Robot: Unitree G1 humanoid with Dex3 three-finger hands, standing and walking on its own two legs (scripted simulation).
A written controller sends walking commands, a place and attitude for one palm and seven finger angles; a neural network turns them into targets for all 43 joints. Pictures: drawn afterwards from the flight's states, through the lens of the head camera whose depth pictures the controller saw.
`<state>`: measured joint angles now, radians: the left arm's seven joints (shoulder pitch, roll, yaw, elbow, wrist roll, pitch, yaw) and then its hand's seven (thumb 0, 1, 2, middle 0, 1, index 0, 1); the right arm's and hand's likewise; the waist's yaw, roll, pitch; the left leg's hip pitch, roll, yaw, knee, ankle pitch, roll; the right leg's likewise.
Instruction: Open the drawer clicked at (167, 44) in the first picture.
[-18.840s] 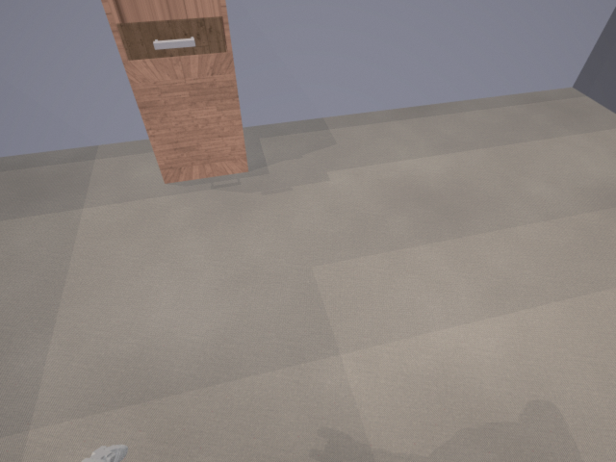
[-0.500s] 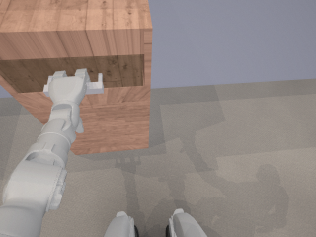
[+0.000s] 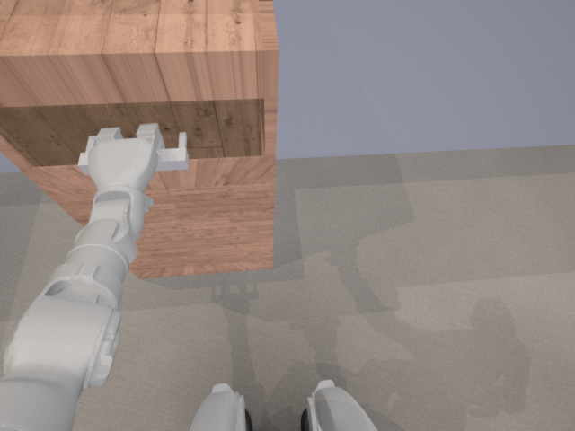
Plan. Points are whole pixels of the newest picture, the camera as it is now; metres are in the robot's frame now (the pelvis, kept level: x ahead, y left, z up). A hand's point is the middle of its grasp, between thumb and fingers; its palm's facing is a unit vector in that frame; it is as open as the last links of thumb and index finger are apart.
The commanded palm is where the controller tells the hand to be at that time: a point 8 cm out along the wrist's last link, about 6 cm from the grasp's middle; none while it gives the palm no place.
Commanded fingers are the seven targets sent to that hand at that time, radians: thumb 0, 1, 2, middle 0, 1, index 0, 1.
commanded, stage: close the thumb around the handle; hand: left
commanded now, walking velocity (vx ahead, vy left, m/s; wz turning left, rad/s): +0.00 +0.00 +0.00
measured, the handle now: (137, 150) +0.54 +0.20 +0.00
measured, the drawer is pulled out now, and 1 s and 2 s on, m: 0.00 0.02 0.01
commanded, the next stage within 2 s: pull the drawer open in 0.32 s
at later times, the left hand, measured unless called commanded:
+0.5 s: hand (137, 184) +0.49 +0.20 -0.02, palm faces -0.06 -0.02 -1.00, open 5.6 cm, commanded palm +0.46 +0.19 +0.03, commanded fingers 0.00 0.90 0.90 -0.40 -1.35 -0.40 -1.35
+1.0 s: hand (136, 194) +0.47 +0.20 -0.02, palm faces -0.04 -0.06 -1.00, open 5.6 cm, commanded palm +0.46 +0.20 +0.03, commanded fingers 0.00 0.90 0.90 -0.40 -1.35 -0.40 -1.35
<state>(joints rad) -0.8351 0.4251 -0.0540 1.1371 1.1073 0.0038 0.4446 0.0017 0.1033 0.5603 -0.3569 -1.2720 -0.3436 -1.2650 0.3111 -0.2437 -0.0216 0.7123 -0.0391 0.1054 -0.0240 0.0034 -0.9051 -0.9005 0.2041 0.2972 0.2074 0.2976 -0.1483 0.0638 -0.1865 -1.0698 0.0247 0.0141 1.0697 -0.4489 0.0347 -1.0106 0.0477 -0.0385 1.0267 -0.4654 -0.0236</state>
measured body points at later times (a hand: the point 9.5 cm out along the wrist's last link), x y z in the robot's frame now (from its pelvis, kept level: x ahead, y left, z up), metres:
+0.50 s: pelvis +0.00 +0.00 +0.00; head +0.13 +0.01 +0.43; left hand +0.49 +0.20 +0.04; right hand +0.00 -0.26 -0.13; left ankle +0.02 +0.10 -0.66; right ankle +0.00 -0.11 -0.66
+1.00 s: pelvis +0.05 +0.01 +0.02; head +0.15 +0.01 +0.46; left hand +0.47 +0.20 +0.04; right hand +0.09 -0.25 -0.11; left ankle +0.02 +0.10 -0.66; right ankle +0.00 -0.11 -0.66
